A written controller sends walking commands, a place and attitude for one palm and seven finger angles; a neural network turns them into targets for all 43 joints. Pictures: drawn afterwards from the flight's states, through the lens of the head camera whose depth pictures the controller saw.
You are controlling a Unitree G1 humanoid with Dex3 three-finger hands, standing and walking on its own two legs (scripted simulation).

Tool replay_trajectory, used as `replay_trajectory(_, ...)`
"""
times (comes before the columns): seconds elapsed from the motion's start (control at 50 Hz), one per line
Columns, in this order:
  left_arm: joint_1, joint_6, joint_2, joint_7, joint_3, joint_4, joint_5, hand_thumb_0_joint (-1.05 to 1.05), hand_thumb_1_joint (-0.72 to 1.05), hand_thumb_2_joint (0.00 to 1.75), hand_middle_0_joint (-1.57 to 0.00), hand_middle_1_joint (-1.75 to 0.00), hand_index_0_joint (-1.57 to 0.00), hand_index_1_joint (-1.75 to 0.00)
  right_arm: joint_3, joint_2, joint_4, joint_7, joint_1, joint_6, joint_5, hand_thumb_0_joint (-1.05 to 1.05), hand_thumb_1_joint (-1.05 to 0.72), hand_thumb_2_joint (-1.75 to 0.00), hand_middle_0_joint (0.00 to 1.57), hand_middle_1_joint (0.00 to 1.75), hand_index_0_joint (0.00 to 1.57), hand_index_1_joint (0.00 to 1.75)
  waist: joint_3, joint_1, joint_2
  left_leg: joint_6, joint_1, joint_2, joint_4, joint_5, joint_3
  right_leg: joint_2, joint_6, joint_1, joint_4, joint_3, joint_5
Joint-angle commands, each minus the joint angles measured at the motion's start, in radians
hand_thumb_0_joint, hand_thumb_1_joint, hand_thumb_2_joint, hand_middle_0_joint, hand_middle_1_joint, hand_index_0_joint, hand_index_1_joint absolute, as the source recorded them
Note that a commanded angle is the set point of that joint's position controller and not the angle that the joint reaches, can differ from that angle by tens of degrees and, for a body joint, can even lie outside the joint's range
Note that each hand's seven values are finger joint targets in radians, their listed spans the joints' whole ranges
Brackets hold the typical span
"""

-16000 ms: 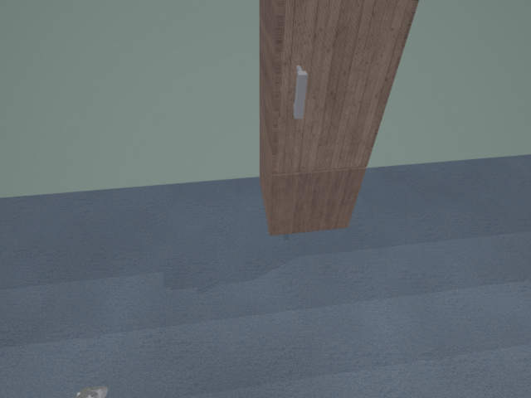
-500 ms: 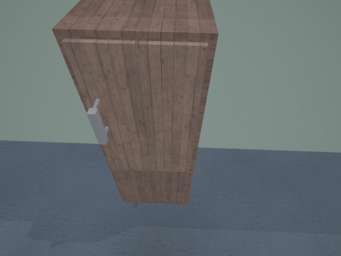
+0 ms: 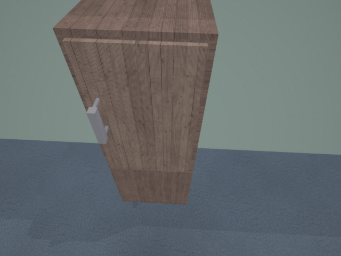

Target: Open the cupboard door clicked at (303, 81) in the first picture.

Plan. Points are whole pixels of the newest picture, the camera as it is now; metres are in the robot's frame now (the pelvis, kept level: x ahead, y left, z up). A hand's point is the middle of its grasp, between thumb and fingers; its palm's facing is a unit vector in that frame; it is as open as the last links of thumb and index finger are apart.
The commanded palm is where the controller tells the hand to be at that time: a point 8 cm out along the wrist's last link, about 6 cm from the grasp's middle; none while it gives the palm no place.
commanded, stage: shuffle to correct the standing spot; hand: left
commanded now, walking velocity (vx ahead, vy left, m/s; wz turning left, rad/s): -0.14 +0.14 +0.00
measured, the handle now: (100, 121) +0.49 +0.26 +0.00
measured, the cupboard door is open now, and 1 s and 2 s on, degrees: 0 0 0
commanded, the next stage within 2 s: come to a stop and stand still in 0.14 s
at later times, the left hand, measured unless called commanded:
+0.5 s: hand out of the picture -0.04 +0.25 -0.19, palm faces +0.07 -0.98 -0.20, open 7.4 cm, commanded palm none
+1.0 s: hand out of the picture -0.01 +0.21 -0.18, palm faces +0.01 -0.97 -0.23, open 7.3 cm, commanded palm none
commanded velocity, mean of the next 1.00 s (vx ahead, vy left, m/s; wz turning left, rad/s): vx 0.00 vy -0.03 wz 0.00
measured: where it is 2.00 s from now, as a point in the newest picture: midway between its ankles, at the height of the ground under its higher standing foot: outside the picture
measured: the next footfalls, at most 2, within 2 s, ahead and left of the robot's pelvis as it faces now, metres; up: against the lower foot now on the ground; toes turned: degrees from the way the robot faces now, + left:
right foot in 0.78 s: -0.03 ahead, -0.07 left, +0.00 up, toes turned -2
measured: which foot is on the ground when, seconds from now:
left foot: down 0.00-1.00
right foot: down 0.00-0.40, up 0.42-0.76, down 0.78-1.00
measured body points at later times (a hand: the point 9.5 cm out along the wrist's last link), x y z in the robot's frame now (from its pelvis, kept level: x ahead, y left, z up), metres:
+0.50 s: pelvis -0.04 +0.06 -0.01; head -0.03 +0.09 +0.44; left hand -0.04 +0.31 -0.18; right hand -0.01 -0.16 -0.15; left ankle -0.03 +0.18 -0.74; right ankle -0.06 -0.06 -0.72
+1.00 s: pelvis -0.04 +0.03 -0.01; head -0.05 +0.02 +0.44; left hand -0.01 +0.26 -0.16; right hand -0.06 -0.18 -0.18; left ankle -0.03 +0.18 -0.74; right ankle -0.07 -0.07 -0.74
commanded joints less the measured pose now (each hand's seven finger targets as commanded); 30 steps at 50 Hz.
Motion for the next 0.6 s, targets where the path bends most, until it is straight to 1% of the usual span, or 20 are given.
replay_trajectory(0.0,0.063,-0.003,0.117,0.014,0.034,-0.047,0.004,0.0,0.9,0.9,-0.2,-0.3,-0.2,-0.3,-0.019,-0.083,-0.05,-0.006,0.045,-0.007,0.006,0.0,-0.9,-0.9,0.2,0.3,0.2,0.3,0.009,0.004,0.014,0.049,-0.001,0.052,0.011,0.267,-0.031,-0.184,0.031,-0.047,-0.023,0.138,0.531)
replay_trajectory(0.06,0.072,0.008,0.142,0.019,0.05,-0.059,0.006,0.0,0.9,0.9,-0.2,-0.3,-0.2,-0.3,-0.032,-0.093,-0.076,-0.006,0.044,0.013,0.004,0.0,-0.9,-0.9,0.2,0.3,0.2,0.3,-0.008,0.011,-0.019,0.039,-0.044,0.037,0.067,0.228,-0.007,-0.223,0.018,-0.03,0.011,0.163,0.599)
replay_trajectory(0.12,0.068,0.018,0.168,0.021,0.066,-0.075,0.011,0.0,0.9,0.9,-0.2,-0.3,-0.2,-0.3,-0.046,-0.097,-0.102,-0.003,0.032,0.028,0.0,0.0,-0.9,-0.9,0.2,0.3,0.2,0.3,-0.001,0.015,-0.073,0.028,-0.098,0.008,0.153,0.129,0.012,-0.289,-0.03,-0.042,0.006,0.22,0.62)
replay_trajectory(0.14,0.069,0.021,0.174,0.022,0.07,-0.078,0.013,0.0,0.9,0.9,-0.2,-0.3,-0.2,-0.3,-0.051,-0.096,-0.113,-0.002,0.017,0.034,-0.001,0.0,-0.9,-0.9,0.2,0.3,0.2,0.3,0.017,0.023,-0.104,0.025,-0.133,-0.006,0.206,0.02,0.016,-0.32,-0.059,-0.046,-0.006,0.249,0.648)
replay_trajectory(0.16,0.072,0.022,0.18,0.022,0.074,-0.08,0.016,0.0,0.9,0.9,-0.2,-0.3,-0.2,-0.3,-0.056,-0.093,-0.126,0.0,0.002,0.039,-0.002,0.0,-0.9,-0.9,0.2,0.3,0.2,0.3,0.034,0.031,-0.138,0.022,-0.184,-0.023,0.277,-0.136,0.012,-0.359,-0.099,-0.042,-0.018,0.281,0.688)
replay_trajectory(0.18,0.074,0.027,0.185,0.025,0.078,-0.085,0.02,0.0,0.9,0.9,-0.2,-0.3,-0.2,-0.3,-0.061,-0.093,-0.136,0.0,-0.003,0.045,-0.001,0.0,-0.9,-0.9,0.2,0.3,0.2,0.3,0.041,0.039,-0.16,0.024,-0.222,-0.027,0.363,-0.226,-0.004,-0.401,-0.141,-0.049,-0.034,0.305,0.698)
replay_trajectory(0.2,0.07,0.032,0.185,0.028,0.082,-0.095,0.023,0.0,0.9,0.9,-0.2,-0.3,-0.2,-0.3,-0.068,-0.098,-0.146,0.003,-0.027,0.05,-0.002,0.0,-0.9,-0.9,0.2,0.3,0.2,0.3,0.069,0.05,-0.169,0.026,-0.256,-0.025,0.465,-0.271,-0.034,-0.421,-0.169,-0.088,-0.046,0.314,0.672)
replay_trajectory(0.22,0.051,0.032,0.185,0.028,0.086,-0.105,0.026,0.0,0.9,0.9,-0.2,-0.3,-0.2,-0.3,-0.072,-0.096,-0.156,0.007,-0.036,0.052,-0.001,0.0,-0.9,-0.9,0.2,0.3,0.2,0.3,0.078,0.043,-0.163,0.026,-0.273,-0.025,0.533,-0.282,-0.06,-0.421,-0.183,-0.111,-0.048,0.313,0.661)
replay_trajectory(0.24,0.031,0.031,0.184,0.027,0.086,-0.119,0.029,0.0,0.9,0.9,-0.2,-0.3,-0.2,-0.3,-0.072,-0.084,-0.159,0.01,-0.03,0.051,0.001,0.0,-0.9,-0.9,0.2,0.3,0.2,0.3,0.075,0.028,-0.148,0.027,-0.261,-0.026,0.545,-0.284,-0.071,-0.405,-0.179,-0.137,-0.046,0.286,0.625)
replay_trajectory(0.28,-0.028,0.03,0.187,0.022,0.085,-0.147,0.034,0.0,0.9,0.9,-0.2,-0.3,-0.2,-0.3,-0.067,-0.05,-0.155,0.019,0.027,0.038,0.009,0.0,-0.9,-0.9,0.2,0.3,0.2,0.3,0.046,-0.012,-0.163,0.031,-0.175,-0.021,0.372,-0.237,-0.051,-0.345,-0.129,-0.165,-0.018,0.213,0.508)
replay_trajectory(0.32,-0.029,0.03,0.17,0.016,0.076,-0.15,0.024,0.0,0.9,0.9,-0.2,-0.3,-0.2,-0.3,-0.056,-0.028,-0.126,0.02,0.09,0.016,0.01,0.0,-0.9,-0.9,0.2,0.3,0.2,0.3,-0.014,-0.031,-0.141,0.034,-0.011,-0.057,0.119,-0.018,0.006,-0.253,-0.055,-0.201,0.048,0.16,0.33)
replay_trajectory(0.34,-0.019,0.031,0.156,0.014,0.073,-0.146,0.017,0.0,0.9,0.9,-0.2,-0.3,-0.2,-0.3,-0.054,-0.049,-0.111,0.018,0.117,0.001,0.01,0.0,-0.9,-0.9,0.2,0.3,0.2,0.3,-0.032,-0.038,-0.073,0.039,0.076,-0.038,0.023,0.071,-0.011,-0.2,-0.02,-0.24,0.101,0.133,0.175)
replay_trajectory(0.36,0.008,0.032,0.124,0.008,0.065,-0.146,0.009,0.0,0.9,0.9,-0.2,-0.3,-0.2,-0.3,-0.064,-0.115,-0.107,0.012,0.115,-0.013,0.002,0.0,-0.9,-0.9,0.2,0.3,0.2,0.3,-0.042,-0.023,0.096,0.072,0.087,0.069,-0.048,0.104,-0.14,-0.123,0.022,-0.269,0.179,0.095,-0.017)
replay_trajectory(0.38,0.025,0.033,0.097,0.004,0.061,-0.152,0.009,0.0,0.9,0.9,-0.2,-0.3,-0.2,-0.3,-0.077,-0.189,-0.126,0.008,0.099,-0.019,-0.005,0.0,-0.9,-0.9,0.2,0.3,0.2,0.3,-0.026,-0.012,0.258,0.148,0.018,0.22,-0.134,0.1,-0.34,-0.068,0.06,-0.291,0.27,0.042,-0.206)
replay_trajectory(0.4,0.015,0.031,0.092,0.004,0.06,-0.15,0.009,0.0,0.9,0.9,-0.2,-0.3,-0.2,-0.3,-0.072,-0.196,-0.14,0.009,0.069,-0.013,-0.013,0.0,-0.9,-0.9,0.2,0.3,0.2,0.3,-0.006,-0.015,0.219,0.214,-0.081,0.274,-0.181,0.02,-0.406,-0.061,0.055,-0.266,0.345,0.065,-0.262)
replay_trajectory(0.42,0.007,0.034,0.061,0.0,0.052,-0.137,0.013,0.0,0.9,0.9,-0.2,-0.3,-0.2,-0.3,-0.062,-0.16,-0.137,0.005,0.051,-0.014,-0.018,0.0,-0.9,-0.9,0.2,0.3,0.2,0.3,0.024,-0.011,0.157,0.222,-0.134,0.267,-0.206,-0.045,-0.394,-0.072,0.054,-0.253,0.389,0.077,-0.234)
replay_trajectory(0.44,0.013,0.041,0.048,-0.003,0.05,-0.112,0.016,0.0,0.9,0.9,-0.2,-0.3,-0.2,-0.3,-0.055,-0.14,-0.128,-0.001,0.042,-0.017,-0.018,0.0,-0.9,-0.9,0.2,0.3,0.2,0.3,0.029,-0.007,0.207,0.213,-0.131,0.251,-0.221,-0.061,-0.388,-0.082,0.057,-0.258,0.431,0.088,-0.213)
replay_trajectory(0.5,0.029,0.042,0.055,-0.021,0.055,-0.089,0.022,0.0,0.9,0.9,-0.2,-0.3,-0.2,-0.3,-0.051,-0.124,-0.121,-0.008,0.043,-0.015,-0.017,0.0,-0.9,-0.9,0.2,0.3,0.2,0.3,0.045,-0.008,0.147,0.207,-0.115,0.219,-0.209,-0.086,-0.312,-0.081,0.059,-0.298,0.484,0.085,-0.145)
replay_trajectory(0.52,0.023,0.043,0.052,-0.025,0.054,-0.091,0.023,0.0,0.9,0.9,-0.2,-0.3,-0.2,-0.3,-0.055,-0.134,-0.117,-0.009,0.058,-0.014,-0.018,0.0,-0.9,-0.9,0.2,0.3,0.2,0.3,0.042,-0.015,0.124,0.208,-0.082,0.212,-0.203,-0.064,-0.296,-0.077,0.064,-0.316,0.481,0.074,-0.14)
replay_trajectory(0.58,-0.013,0.044,0.053,-0.03,0.052,-0.106,0.023,0.0,0.9,0.9,-0.2,-0.3,-0.2,-0.3,-0.063,-0.145,-0.103,-0.012,0.108,-0.011,-0.02,0.0,-0.9,-0.9,0.2,0.3,0.2,0.3,0.032,-0.041,0.115,0.209,-0.016,0.214,-0.183,0.028,-0.273,-0.075,0.074,-0.342,0.429,0.057,-0.153)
